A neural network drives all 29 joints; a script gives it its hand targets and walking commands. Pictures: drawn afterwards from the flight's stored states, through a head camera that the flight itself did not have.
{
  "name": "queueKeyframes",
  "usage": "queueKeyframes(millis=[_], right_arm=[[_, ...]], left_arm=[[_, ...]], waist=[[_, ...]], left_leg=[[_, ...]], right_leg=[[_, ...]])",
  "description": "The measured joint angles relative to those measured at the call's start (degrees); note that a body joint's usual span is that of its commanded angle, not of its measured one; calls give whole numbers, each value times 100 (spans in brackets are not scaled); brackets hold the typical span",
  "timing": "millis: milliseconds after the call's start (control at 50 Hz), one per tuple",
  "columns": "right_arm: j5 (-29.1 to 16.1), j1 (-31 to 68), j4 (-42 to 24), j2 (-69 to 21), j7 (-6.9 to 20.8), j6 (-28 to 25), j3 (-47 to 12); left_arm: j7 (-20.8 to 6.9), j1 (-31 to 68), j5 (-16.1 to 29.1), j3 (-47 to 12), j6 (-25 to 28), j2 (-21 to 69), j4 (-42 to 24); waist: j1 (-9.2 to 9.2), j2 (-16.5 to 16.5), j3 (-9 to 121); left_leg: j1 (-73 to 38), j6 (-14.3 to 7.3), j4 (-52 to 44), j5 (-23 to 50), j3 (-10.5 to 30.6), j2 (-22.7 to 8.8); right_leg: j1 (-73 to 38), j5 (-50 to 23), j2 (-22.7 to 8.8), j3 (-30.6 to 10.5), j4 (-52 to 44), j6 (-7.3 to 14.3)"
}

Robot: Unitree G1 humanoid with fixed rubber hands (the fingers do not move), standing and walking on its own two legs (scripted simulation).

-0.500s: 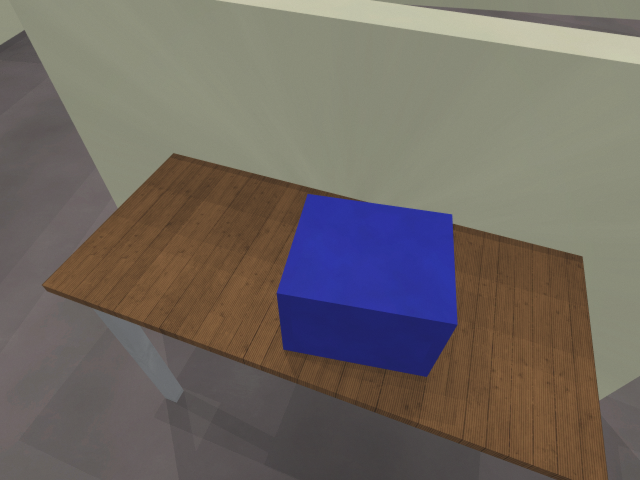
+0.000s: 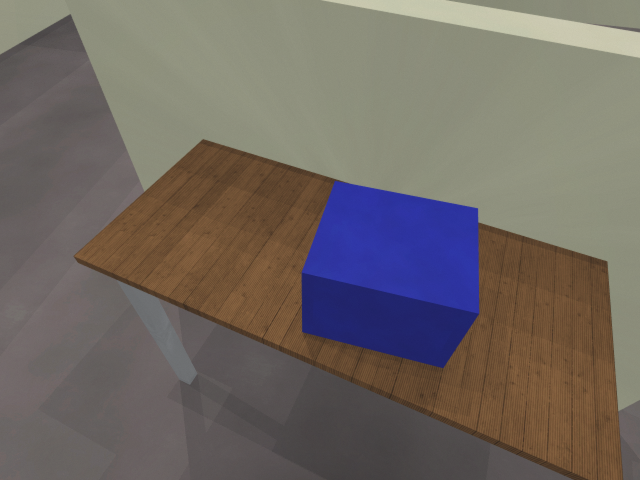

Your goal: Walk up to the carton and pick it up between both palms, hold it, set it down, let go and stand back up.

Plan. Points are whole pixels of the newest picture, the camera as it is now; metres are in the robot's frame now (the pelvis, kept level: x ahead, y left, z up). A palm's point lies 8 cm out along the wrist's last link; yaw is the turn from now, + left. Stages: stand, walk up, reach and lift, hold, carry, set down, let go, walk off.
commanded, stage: walk up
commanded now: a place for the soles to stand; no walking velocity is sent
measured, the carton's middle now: (387, 271) +0.44 -0.08 -0.03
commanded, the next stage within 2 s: stand in 0.12 s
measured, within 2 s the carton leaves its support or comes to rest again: neither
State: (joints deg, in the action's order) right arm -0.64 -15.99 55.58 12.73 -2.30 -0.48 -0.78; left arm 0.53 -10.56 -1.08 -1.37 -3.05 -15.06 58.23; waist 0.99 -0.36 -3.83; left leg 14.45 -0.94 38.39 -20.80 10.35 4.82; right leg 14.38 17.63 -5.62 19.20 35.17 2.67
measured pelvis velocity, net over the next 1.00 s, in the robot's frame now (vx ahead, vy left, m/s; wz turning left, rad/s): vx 0.02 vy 0.01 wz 0.10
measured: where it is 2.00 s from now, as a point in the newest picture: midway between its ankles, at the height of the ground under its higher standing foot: outside the picture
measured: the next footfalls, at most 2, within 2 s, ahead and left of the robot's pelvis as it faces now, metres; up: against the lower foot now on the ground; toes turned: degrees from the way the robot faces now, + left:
none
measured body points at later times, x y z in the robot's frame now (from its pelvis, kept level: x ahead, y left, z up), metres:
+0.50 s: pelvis +0.01 +0.01 +0.01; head +0.01 +0.01 +0.46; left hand -0.02 +0.25 -0.14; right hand +0.07 -0.22 -0.14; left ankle +0.00 +0.11 -0.72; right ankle +0.03 -0.08 -0.72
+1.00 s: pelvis +0.02 +0.01 +0.01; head +0.03 +0.01 +0.46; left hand -0.01 +0.24 -0.14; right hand +0.07 -0.22 -0.14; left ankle +0.00 +0.11 -0.72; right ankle +0.03 -0.08 -0.72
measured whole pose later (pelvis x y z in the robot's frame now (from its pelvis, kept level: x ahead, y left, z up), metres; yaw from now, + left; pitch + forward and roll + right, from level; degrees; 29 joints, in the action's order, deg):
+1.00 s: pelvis +0.02 +0.01 +0.01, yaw +6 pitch -2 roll -1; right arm -0.4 -14.1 64.0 10.8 -2.3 -0.8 -2.9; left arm 1.0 -15.9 -0.8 -2.4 -1.1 -11.6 64.0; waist 1.0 -0.8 -2.4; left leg 9.7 -1.6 29.4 -17.2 7.7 3.9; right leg 8.5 15.9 -3.8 16.6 26.9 1.6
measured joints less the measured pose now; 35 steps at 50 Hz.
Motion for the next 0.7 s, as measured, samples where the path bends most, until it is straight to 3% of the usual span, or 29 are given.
queueKeyframes(millis=[60, 120, 160, 220, 300, 380, 700], right_arm=[[27, -42, -56, 59, 11, 25, 8], [90, -70, -112, 120, 21, 76, 69], [115, -90, -111, 126, 38, 93, 92], [70, -89, -42, 19, 74, 80, 71], [-7, -205, 69, -137, 61, 48, -6], [-4, -187, 208, -114, 75, 23, -95], [20, 235, 565, -180, 35, -42, -205]], left_arm=[[19, -63, 21, -2, 44, 32, -14], [55, -74, 11, 17, 54, 49, -15], [53, -49, -16, 42, 52, 32, -1], [-16, -94, 14, 26, -5, -33, 64], [-91, -193, 36, -48, -38, -51, 73], [-69, -370, 43, -138, 163, 109, 154], [-1, -655, 47, -130, 192, 304, 524]], waist=[[-13, -98, 34], [-83, -207, -5], [-119, -209, -77], [-68, 8, -108], [-99, 189, 44], [1, 86, 107], [36, -80, 137]], left_leg=[[113, 19, 138, -30, 75, -19], [338, 9, 582, -441, -149, -177], [359, -15, 594, -257, -302, -281], [171, -44, 359, -67, -448, -190], [37, -81, -136, 172, -361, -26], [-139, -79, -563, 384, -291, -15], [-399, -76, -870, 438, -232, -50]], right_leg=[[12, -7, 26, 94, -9, 30], [27, 81, -9, 272, 152, 37], [4, 167, -85, 378, 301, 6], [-21, 208, -223, 246, 381, -89], [-25, -1, 0, -237, 25, -128], [-218, -163, 59, -235, -414, -68], [-530, -243, 136, -204, -812, -104]])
